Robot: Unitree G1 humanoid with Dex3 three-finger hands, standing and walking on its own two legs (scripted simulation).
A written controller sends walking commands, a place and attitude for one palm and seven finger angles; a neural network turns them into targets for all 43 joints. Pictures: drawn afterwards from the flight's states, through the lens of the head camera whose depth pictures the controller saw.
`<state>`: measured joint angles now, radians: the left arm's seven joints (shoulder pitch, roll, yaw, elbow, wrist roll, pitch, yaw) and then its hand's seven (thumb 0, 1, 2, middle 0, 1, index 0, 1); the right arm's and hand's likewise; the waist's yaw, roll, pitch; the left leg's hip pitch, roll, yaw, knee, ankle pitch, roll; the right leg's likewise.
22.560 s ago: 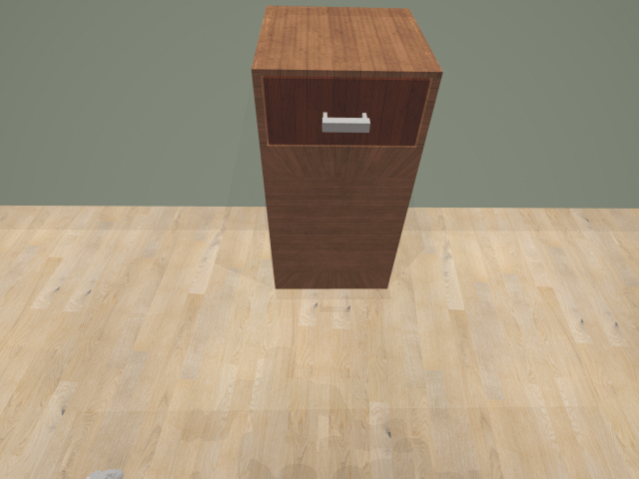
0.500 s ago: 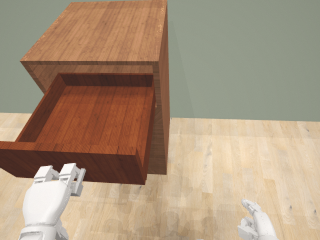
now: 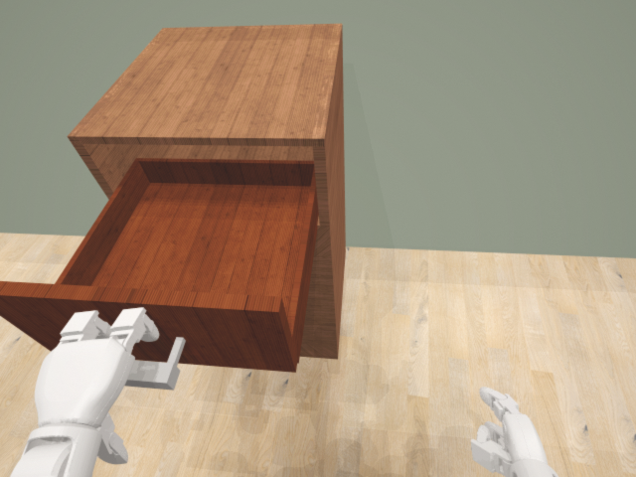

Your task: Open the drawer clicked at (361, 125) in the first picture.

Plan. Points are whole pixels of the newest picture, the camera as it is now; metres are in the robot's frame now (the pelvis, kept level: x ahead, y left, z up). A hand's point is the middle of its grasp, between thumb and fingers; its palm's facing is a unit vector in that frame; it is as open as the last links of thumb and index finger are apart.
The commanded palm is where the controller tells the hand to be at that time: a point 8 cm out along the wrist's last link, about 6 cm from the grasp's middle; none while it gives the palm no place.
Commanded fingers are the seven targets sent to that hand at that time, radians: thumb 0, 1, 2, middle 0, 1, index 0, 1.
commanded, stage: lift the hand off the handle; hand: left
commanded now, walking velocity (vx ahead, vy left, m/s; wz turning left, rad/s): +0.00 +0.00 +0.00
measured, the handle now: (138, 357) +0.24 +0.28 +0.00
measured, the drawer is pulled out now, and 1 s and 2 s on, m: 0.30 0.30 0.30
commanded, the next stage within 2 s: draw the hand back to the body in 0.90 s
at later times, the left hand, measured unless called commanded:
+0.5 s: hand (85, 353) +0.20 +0.27 +0.11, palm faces +0.08 -0.06 -0.99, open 13.4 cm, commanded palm +0.17 +0.27 +0.17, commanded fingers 0.00 -0.50 0.30 -0.30 -1.20 -0.30 -1.20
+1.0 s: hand (65, 329) +0.21 +0.27 +0.16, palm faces +0.09 -0.07 -0.99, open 13.9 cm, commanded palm +0.17 +0.27 +0.21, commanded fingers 0.00 -0.50 0.30 -0.30 -1.20 -0.30 -1.20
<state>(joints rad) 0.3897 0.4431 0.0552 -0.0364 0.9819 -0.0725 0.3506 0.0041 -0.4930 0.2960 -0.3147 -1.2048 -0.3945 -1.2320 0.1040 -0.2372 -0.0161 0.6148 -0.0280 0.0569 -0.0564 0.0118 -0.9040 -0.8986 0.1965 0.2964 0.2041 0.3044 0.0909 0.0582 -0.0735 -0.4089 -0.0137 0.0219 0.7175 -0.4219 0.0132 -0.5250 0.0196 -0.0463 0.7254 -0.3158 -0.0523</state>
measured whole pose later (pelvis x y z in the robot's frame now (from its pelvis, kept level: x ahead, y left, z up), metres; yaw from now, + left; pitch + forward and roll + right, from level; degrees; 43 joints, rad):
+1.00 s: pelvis +0.01 +0.02 +0.03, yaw +1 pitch -1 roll -1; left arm 0.40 0.54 0.06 -0.48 0.85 0.10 0.01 0.00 -0.50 0.30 -0.31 -1.21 -0.31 -1.21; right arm 0.10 -0.27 0.05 0.56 0.01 0.13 0.00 0.01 -0.90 -0.90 0.20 0.30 0.20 0.30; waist 0.13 0.12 -0.01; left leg -0.09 -0.03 0.01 0.41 -0.30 0.04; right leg -0.19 0.01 -0.05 0.41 -0.19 -0.02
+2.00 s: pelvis +0.02 +0.01 +0.03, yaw +2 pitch -3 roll -1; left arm 0.49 0.33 0.28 -0.47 -0.05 -0.15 0.10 0.00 -0.10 0.47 -0.28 -0.94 -0.28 -0.94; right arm 0.20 -0.19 0.03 0.64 -0.01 -0.15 -0.05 0.01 -0.90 -0.90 0.20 0.30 0.21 0.30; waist 0.05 0.05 0.03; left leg -0.04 -0.01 -0.01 0.40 -0.30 0.02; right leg -0.13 0.03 -0.07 0.38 -0.20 -0.04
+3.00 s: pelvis -0.01 +0.02 +0.02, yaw +2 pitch +2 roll +0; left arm 0.63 0.36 0.35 -0.55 -0.04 -0.20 0.11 0.02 0.89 0.89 -0.21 -0.31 -0.21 -0.31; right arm 0.17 -0.23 -0.03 0.58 0.02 -0.06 -0.06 0.01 -0.90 -0.90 0.20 0.30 0.20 0.30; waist -0.01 0.03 0.02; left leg -0.23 -0.04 -0.02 0.48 -0.29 0.03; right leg -0.31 0.00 -0.08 0.46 -0.18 -0.03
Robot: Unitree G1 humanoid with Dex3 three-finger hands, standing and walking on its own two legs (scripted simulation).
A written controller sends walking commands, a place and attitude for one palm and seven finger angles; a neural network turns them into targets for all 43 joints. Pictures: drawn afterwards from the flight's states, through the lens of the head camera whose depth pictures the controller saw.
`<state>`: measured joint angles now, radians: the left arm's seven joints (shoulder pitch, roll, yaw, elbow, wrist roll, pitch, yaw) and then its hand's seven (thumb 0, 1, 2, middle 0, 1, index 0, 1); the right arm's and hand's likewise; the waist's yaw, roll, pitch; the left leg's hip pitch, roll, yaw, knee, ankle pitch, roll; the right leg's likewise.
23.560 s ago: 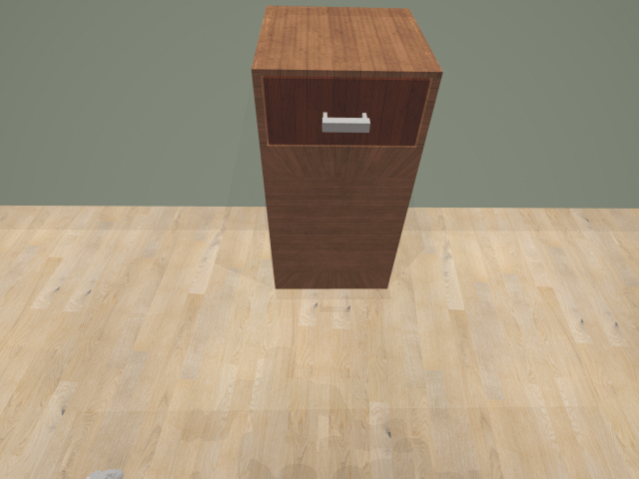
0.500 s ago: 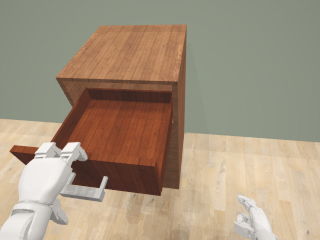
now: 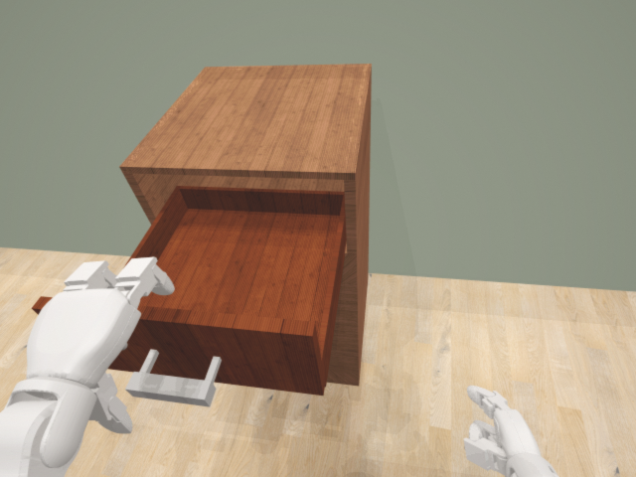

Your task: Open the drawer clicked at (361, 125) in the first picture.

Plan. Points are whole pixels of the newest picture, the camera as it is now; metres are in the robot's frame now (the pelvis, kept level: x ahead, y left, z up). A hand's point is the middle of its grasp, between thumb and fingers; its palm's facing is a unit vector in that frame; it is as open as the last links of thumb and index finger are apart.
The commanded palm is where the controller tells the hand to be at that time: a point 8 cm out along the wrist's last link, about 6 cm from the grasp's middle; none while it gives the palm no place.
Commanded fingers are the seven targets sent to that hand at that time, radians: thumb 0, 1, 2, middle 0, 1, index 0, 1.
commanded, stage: draw the hand back to the body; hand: left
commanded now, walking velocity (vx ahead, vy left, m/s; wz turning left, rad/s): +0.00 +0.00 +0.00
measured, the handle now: (177, 374) +0.23 +0.26 -0.02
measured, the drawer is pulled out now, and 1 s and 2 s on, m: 0.30 0.30 0.30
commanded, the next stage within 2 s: step back with the hand held close in 1.60 s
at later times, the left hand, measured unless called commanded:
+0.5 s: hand (112, 358) +0.18 +0.25 +0.12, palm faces +0.06 -0.05 -1.00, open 13.9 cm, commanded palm +0.15 +0.26 +0.18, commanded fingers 0.00 -0.50 0.30 -0.30 -1.20 -0.30 -1.20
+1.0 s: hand (127, 330) +0.20 +0.22 +0.16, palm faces +0.39 -0.84 -0.38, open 12.2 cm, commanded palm +0.14 +0.26 +0.17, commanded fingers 0.00 0.23 0.62 -0.25 -0.73 -0.25 -0.73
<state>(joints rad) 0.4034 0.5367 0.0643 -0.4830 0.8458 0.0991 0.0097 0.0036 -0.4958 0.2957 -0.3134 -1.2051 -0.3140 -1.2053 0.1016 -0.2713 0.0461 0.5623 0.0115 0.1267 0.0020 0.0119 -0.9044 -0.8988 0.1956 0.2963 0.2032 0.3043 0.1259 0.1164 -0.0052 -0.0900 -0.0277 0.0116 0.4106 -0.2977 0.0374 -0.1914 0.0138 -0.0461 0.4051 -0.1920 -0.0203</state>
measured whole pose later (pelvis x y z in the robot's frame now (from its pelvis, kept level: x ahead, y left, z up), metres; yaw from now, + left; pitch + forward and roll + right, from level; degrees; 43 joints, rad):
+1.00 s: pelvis +0.01 -0.01 +0.00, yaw +1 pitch -3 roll -1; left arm 0.49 0.33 0.28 -0.47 -0.05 -0.15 0.10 0.00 -0.10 0.47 -0.28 -0.94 -0.28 -0.94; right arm 0.20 -0.19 0.03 0.64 -0.01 -0.15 -0.05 0.01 -0.90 -0.90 0.20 0.30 0.21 0.30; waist 0.05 0.05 0.03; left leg -0.04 -0.01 -0.01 0.40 -0.30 0.02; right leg -0.13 0.03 -0.07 0.38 -0.20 -0.04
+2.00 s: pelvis -0.02 -0.01 +0.00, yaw +2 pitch +2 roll +0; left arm 0.63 0.36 0.35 -0.55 -0.04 -0.20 0.11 0.02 0.89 0.89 -0.21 -0.31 -0.21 -0.31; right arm 0.17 -0.23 -0.03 0.58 0.02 -0.06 -0.06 0.01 -0.90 -0.90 0.20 0.30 0.20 0.30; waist -0.01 0.03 0.02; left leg -0.23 -0.04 -0.02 0.48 -0.29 0.03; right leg -0.31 0.00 -0.08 0.46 -0.18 -0.03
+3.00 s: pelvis -0.16 -0.04 +0.00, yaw +2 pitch +6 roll +1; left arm 0.69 0.41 0.39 -0.66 -0.03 -0.19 0.14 0.02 0.88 0.89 -0.21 -0.31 -0.21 -0.31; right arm 0.11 -0.20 -0.01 0.56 0.01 -0.03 -0.08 0.01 -0.90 -0.90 0.20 0.30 0.20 0.30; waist -0.04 -0.06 0.01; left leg -0.39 0.00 0.02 0.64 -0.34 -0.02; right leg -0.35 -0.02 -0.05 0.48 -0.22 -0.02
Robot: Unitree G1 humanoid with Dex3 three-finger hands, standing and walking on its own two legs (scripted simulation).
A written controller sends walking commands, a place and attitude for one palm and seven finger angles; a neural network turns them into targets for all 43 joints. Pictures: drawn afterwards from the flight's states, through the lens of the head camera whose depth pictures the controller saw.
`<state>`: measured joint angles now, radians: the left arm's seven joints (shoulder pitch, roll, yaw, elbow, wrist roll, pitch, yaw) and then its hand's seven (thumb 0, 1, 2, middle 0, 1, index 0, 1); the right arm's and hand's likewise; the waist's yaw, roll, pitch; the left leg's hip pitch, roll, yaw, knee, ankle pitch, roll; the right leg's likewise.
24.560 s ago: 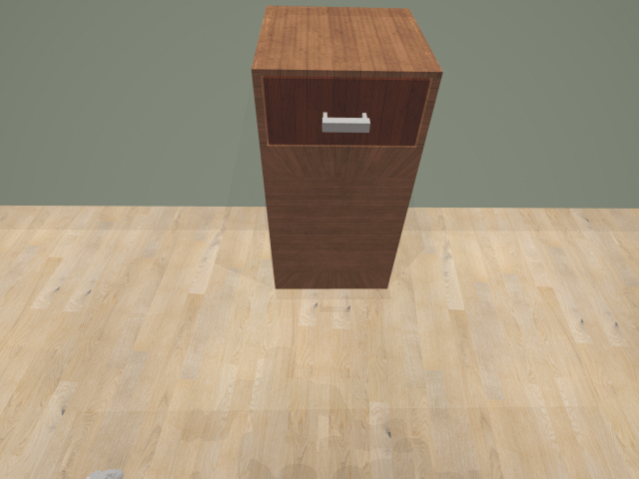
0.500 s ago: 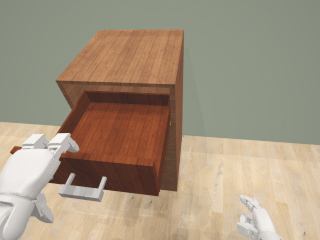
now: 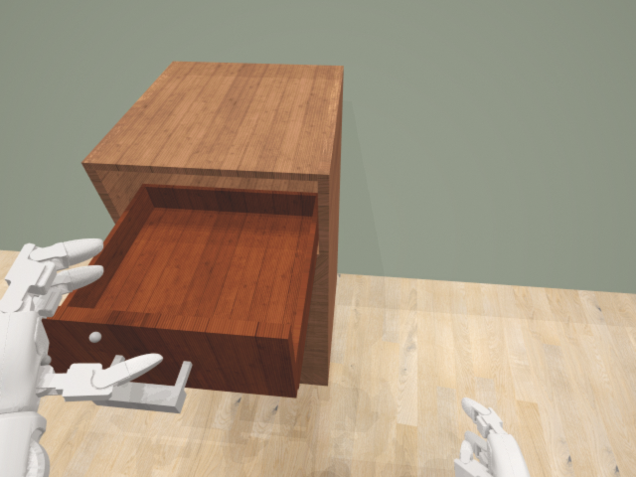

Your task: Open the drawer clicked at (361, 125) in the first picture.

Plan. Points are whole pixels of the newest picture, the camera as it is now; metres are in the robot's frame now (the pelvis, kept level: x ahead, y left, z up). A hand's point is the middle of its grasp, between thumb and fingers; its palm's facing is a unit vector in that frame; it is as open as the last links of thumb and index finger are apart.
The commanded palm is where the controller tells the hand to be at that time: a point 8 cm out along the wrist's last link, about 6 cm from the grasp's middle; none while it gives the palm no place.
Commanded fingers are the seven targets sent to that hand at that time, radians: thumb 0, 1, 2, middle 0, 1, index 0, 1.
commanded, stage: draw the hand back to the body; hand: left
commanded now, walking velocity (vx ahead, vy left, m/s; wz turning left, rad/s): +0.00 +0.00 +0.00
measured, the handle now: (145, 380) +0.23 +0.27 -0.02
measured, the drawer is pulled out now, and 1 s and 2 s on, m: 0.30 0.30 0.30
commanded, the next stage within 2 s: step back with the hand held close in 0.60 s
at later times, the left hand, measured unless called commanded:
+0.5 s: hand (84, 359) +0.17 +0.24 +0.15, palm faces +0.41 -0.82 -0.39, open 8.0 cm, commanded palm +0.12 +0.28 +0.17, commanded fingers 0.00 0.90 0.90 -0.20 -0.30 -0.20 -0.30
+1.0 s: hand (78, 368) +0.17 +0.24 +0.15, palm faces +0.31 -0.81 -0.49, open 7.5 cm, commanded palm +0.10 +0.29 +0.17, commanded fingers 0.00 0.90 0.90 -0.20 -0.30 -0.20 -0.30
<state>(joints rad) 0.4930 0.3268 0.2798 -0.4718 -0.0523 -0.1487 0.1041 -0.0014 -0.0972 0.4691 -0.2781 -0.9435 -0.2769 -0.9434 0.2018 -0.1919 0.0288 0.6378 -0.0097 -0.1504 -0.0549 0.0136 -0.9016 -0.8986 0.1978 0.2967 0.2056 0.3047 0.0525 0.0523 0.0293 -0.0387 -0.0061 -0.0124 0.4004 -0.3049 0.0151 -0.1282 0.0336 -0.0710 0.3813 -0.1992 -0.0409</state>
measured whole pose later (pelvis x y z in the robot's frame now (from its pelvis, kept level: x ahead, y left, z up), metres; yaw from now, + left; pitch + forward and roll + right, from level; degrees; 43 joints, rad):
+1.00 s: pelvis -0.02 +0.01 +0.00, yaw +1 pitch +2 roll +0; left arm 0.63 0.36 0.35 -0.55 -0.04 -0.20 0.11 0.02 0.89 0.89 -0.21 -0.31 -0.21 -0.31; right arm 0.17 -0.23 -0.03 0.58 0.02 -0.06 -0.06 0.01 -0.90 -0.90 0.20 0.30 0.20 0.30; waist -0.01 0.03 0.02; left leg -0.23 -0.04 -0.02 0.48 -0.29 0.03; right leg -0.31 0.00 -0.08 0.46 -0.18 -0.03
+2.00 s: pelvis -0.17 -0.02 +0.00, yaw +1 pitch +6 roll +1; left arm 0.69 0.41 0.39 -0.66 -0.03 -0.19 0.14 0.02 0.88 0.89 -0.21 -0.31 -0.21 -0.31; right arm 0.11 -0.20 -0.01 0.56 0.01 -0.03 -0.08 0.01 -0.90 -0.90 0.20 0.30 0.20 0.30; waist -0.04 -0.06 0.01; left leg -0.39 0.00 0.02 0.64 -0.34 -0.02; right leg -0.35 -0.02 -0.05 0.48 -0.22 -0.02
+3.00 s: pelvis -0.30 -0.06 -0.01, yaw +6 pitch -1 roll +1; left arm 0.60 0.37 0.32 -0.51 0.01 -0.20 0.14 0.02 0.88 0.89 -0.21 -0.31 -0.21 -0.31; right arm 0.24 -0.19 0.02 0.63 0.00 -0.13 -0.04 0.01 -0.90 -0.90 0.20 0.30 0.20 0.30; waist -0.01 -0.01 -0.04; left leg -0.24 0.00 0.03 0.53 -0.28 0.00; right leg -0.33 0.02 -0.09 0.54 -0.20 -0.05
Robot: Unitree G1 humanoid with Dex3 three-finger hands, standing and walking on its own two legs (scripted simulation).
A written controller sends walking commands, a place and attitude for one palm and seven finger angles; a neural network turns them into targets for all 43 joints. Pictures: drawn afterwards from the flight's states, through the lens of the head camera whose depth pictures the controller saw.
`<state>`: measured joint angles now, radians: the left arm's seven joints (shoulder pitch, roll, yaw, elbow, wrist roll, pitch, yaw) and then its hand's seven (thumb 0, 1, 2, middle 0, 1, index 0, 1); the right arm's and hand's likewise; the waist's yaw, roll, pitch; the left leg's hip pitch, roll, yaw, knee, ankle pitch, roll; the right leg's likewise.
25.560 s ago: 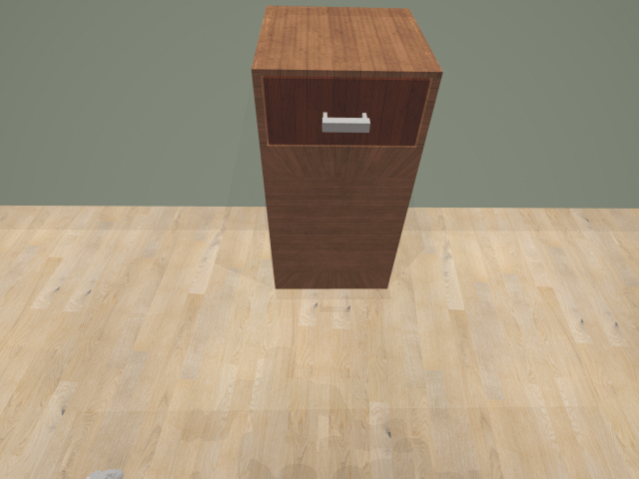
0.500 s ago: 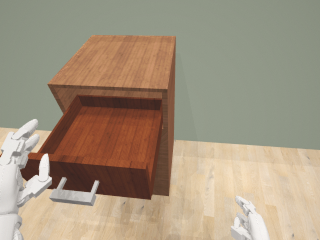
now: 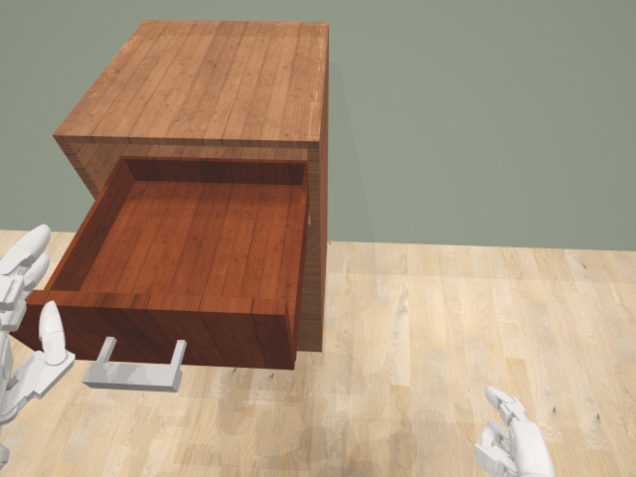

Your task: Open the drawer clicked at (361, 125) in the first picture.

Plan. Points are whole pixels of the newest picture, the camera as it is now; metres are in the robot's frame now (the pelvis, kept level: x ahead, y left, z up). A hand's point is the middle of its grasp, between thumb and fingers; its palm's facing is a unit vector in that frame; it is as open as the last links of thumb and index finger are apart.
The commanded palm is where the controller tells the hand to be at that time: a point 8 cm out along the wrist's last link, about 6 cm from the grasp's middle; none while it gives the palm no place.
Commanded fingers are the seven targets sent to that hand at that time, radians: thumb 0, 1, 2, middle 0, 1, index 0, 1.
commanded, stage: step back with the hand held close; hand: left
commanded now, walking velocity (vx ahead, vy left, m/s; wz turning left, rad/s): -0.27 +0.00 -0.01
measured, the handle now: (139, 361) +0.26 +0.25 -0.02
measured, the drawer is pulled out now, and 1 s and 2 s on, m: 0.30 0.30 0.30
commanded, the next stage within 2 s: stop stepping back and stand still in 1.04 s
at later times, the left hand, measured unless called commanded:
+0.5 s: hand (18, 426) +0.14 +0.24 +0.16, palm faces +0.36 -0.83 -0.42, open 7.5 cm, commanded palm +0.07 +0.29 +0.18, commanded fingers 0.00 0.90 0.90 -0.20 -0.30 -0.20 -0.30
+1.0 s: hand out of the picture +0.06 +0.20 +0.15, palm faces +0.26 -0.83 -0.50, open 7.4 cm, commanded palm -0.01 +0.26 +0.18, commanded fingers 0.00 0.90 0.90 -0.20 -0.30 -0.20 -0.30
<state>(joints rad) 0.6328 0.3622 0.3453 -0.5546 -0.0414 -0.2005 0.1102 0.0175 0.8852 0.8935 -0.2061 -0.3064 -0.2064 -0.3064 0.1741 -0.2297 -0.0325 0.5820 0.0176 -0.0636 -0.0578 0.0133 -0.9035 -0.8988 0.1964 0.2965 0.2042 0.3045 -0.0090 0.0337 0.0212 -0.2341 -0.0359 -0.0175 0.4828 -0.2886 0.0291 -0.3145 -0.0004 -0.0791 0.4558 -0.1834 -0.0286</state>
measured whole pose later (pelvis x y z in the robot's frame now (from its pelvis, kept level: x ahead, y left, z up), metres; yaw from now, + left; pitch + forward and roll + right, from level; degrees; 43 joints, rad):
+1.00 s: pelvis -0.14 -0.02 +0.00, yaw +0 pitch +6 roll +1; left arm 0.69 0.41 0.39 -0.66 -0.03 -0.19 0.14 0.02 0.88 0.89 -0.21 -0.31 -0.21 -0.31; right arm 0.11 -0.20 -0.01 0.56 0.01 -0.03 -0.08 0.01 -0.90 -0.90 0.20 0.30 0.20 0.30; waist -0.04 -0.06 0.01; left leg -0.39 0.00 0.02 0.64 -0.34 -0.02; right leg -0.35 -0.02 -0.05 0.48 -0.22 -0.02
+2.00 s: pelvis -0.27 -0.07 -0.01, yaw +5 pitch -1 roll +1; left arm 0.60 0.37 0.32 -0.51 0.01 -0.20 0.14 0.02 0.88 0.89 -0.21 -0.31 -0.21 -0.31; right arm 0.24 -0.19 0.02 0.63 0.00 -0.13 -0.04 0.01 -0.90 -0.90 0.20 0.30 0.20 0.30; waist -0.01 -0.01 -0.04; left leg -0.24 0.00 0.03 0.53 -0.28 0.00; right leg -0.33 0.02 -0.09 0.54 -0.20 -0.05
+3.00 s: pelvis -0.27 -0.05 +0.00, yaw +3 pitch -2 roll +0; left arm 0.27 0.14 0.01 1.12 0.02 0.00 0.04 0.01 0.92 0.89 -0.20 -0.30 -0.20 -0.30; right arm 0.33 -0.10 0.00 1.11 -0.01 0.00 -0.03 0.00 -0.91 -0.90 0.19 0.30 0.20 0.30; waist -0.01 0.02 0.03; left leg -0.13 0.00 0.07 0.40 -0.24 0.02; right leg -0.22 0.02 -0.04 0.40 -0.15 -0.04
